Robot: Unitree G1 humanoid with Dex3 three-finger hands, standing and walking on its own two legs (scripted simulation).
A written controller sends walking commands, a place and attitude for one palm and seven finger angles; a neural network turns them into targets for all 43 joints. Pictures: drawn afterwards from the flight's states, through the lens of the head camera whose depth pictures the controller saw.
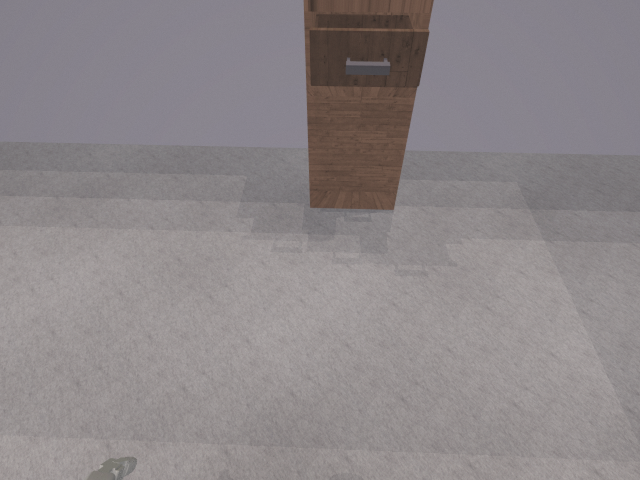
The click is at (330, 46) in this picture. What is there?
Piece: drawer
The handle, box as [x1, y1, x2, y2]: [346, 58, 389, 74]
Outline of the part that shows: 346,61 346,74 388,74 389,72 389,62 386,58 384,58 382,62 350,61 349,58 347,58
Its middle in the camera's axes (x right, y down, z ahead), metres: +0.13 -0.51 +1.13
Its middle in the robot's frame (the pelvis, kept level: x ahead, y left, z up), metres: +1.20 -0.08 -0.02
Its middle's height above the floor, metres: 0.75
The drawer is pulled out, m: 0.14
